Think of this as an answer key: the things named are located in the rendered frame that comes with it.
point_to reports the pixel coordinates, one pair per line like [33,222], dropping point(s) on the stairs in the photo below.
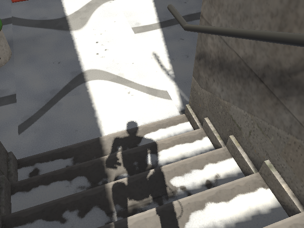
[163,174]

